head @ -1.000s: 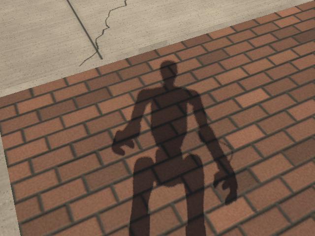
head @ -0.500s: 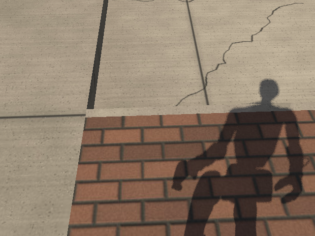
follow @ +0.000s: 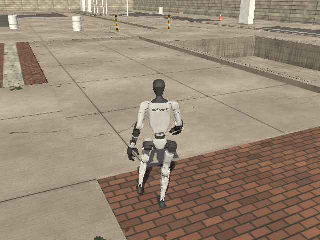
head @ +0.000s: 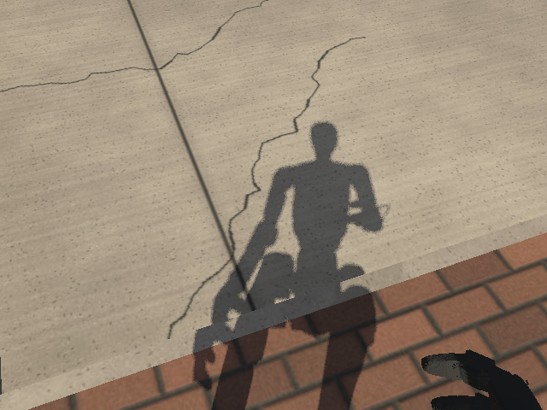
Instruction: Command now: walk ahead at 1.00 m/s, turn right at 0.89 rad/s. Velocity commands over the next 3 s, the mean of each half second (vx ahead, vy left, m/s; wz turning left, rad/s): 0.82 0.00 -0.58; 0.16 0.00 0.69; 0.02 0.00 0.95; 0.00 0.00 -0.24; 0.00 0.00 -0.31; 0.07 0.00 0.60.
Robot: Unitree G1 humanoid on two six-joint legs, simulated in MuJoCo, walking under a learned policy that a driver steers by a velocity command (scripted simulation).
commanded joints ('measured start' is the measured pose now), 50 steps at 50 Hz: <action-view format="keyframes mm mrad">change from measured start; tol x64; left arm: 1 -67 158 43 -99 -16 -38 1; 50 -288 66 8 -359 29 98 32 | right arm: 1 -94 -102 -19 -84 24 8 7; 50 304 -404 -204 -86 54 139 8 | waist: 1 -21 10 104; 50 -116 359 -44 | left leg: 1 153 -34 126 -285 220 -22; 11 1163 275 -358 -592 -360 103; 19 654 117 -98 -740 831 196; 27 381 -61 -8 -564 604 104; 30 188 -206 43 203 -458 68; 47 461 -128 218 -411 -110 87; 50 601 250 -529 -741 487 335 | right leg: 1 -269 -198 283 -250 207 -100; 9 -17 -205 309 294 730 38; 13 -686 -188 45 1078 -113 61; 27 88 -200 -47 92 426 121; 30 388 -726 323 204 1345 -71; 50 -647 -246 -192 702 -498 284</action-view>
